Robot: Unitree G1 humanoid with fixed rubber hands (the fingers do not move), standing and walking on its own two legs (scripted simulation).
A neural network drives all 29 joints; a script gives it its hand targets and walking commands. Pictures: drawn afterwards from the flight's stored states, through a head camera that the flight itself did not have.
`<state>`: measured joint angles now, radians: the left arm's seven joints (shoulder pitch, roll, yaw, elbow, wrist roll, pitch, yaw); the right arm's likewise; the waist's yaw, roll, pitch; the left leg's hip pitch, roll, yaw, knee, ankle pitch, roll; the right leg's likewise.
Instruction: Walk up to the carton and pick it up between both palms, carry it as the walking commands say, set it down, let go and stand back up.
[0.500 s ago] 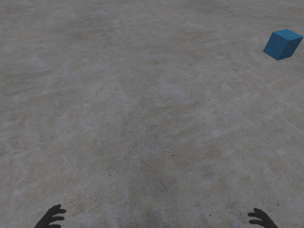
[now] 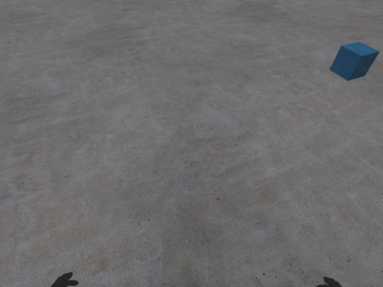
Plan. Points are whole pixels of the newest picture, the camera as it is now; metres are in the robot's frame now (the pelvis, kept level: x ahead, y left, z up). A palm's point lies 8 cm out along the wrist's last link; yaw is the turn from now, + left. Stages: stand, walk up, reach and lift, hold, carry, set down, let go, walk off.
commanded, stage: stand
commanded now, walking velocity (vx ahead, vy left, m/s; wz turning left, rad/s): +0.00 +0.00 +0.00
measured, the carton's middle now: (353, 61) +2.28 -1.60 -0.65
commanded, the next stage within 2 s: walk up in 0.42 s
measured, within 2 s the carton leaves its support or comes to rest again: neither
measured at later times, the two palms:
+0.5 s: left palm out of the picture +0.10 +0.31 -0.10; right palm out of the picture +0.10 -0.31 -0.10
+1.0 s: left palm (117, 193) +0.35 +0.20 -0.04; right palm out of the picture +0.13 -0.49 -0.09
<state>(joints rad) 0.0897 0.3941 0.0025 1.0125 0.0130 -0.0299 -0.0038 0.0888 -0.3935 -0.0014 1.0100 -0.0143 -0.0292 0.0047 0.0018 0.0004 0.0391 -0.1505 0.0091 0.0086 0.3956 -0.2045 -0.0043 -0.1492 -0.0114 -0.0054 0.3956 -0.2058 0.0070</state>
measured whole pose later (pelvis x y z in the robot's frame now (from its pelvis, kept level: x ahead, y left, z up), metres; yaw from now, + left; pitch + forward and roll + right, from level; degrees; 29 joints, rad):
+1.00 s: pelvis +0.10 -0.09 -0.03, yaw -18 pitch +2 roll +0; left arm 0.14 0.53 0.12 0.80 0.01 -0.04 -0.15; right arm 0.17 -0.58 -0.13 0.79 -0.03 -0.08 0.09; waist 0.01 0.09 -0.09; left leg -0.24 0.16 0.12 0.94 -0.48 0.03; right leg -0.45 -0.09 -0.13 0.70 -0.27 -0.03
